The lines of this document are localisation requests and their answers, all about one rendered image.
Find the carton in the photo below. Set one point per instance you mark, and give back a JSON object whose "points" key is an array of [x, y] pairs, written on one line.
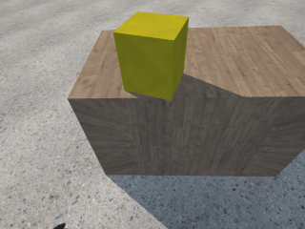
{"points": [[151, 50]]}

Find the pedestal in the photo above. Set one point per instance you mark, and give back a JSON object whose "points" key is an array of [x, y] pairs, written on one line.
{"points": [[238, 109]]}

